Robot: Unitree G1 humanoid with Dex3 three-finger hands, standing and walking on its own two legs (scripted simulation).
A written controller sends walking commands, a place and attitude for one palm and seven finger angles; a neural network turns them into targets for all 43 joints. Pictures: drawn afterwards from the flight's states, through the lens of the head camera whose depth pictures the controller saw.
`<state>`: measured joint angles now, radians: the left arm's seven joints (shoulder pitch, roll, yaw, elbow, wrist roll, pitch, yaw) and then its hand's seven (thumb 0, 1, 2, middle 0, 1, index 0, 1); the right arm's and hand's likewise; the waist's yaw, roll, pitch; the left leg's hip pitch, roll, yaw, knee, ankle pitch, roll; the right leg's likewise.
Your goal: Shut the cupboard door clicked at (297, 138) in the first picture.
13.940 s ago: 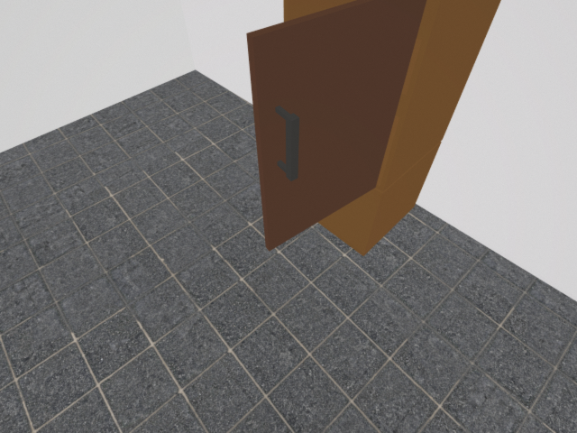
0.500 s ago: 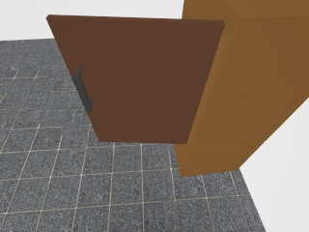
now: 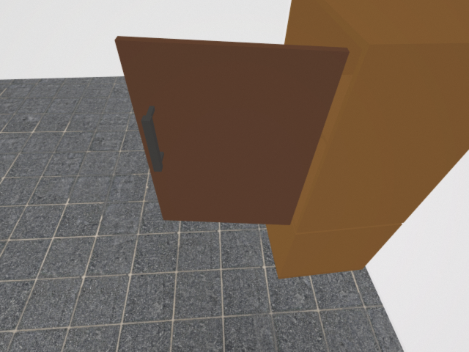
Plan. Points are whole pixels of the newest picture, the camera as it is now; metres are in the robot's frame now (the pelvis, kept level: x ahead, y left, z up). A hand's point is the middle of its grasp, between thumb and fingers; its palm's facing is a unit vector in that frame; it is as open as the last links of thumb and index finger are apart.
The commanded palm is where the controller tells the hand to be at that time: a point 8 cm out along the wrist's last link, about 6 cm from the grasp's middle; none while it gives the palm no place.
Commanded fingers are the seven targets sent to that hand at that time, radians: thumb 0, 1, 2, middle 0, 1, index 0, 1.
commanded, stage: come to a stop and stand still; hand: left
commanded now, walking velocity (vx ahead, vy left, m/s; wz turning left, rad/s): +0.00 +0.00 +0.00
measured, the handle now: (154, 140) +0.54 +0.23 +0.04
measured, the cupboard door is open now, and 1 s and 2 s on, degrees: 81 81 81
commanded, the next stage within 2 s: look again from close up in 0.22 s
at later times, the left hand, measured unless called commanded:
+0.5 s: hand out of the picture +0.00 +0.18 -0.17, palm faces -0.01 -0.98 -0.18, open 7.4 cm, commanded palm none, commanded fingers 0.00 0.90 0.90 -0.20 -0.30 -0.20 -0.30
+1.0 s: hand out of the picture +0.02 +0.17 -0.17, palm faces +0.00 -0.99 -0.17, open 7.4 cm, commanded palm none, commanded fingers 0.00 0.90 0.90 -0.20 -0.30 -0.20 -0.30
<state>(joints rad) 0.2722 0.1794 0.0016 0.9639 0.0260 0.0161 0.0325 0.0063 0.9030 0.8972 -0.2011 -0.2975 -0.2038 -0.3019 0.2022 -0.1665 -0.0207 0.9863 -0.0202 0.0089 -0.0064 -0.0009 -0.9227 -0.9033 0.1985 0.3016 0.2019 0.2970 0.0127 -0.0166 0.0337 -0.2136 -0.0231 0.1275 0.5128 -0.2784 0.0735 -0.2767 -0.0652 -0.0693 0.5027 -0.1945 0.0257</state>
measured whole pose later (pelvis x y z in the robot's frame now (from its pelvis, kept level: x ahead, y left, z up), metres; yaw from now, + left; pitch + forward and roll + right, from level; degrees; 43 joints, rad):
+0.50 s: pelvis +0.01 +0.01 +0.00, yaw -1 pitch -2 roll +0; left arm 0.30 0.16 -0.01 1.08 0.02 0.00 0.04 0.01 0.90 0.90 -0.20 -0.30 -0.20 -0.30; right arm 0.25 -0.15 -0.01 1.13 -0.01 0.00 -0.01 0.00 -0.91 -0.90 0.20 0.30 0.20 0.30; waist 0.00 -0.02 0.05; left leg -0.16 -0.04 0.15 0.43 -0.25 0.08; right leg -0.24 -0.07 -0.05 0.44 -0.17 0.04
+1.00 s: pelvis +0.02 +0.01 +0.01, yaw -1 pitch -2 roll +0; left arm 0.30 0.14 -0.01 1.10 0.02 0.00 0.04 0.01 0.91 0.90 -0.20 -0.30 -0.20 -0.30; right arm 0.26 -0.13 0.00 1.16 -0.01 -0.01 -0.02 0.00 -0.91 -0.90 0.20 0.30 0.20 0.30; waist 0.00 -0.02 0.05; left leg -0.11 -0.04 0.15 0.40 -0.27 0.08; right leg -0.20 -0.07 -0.04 0.43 -0.19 0.04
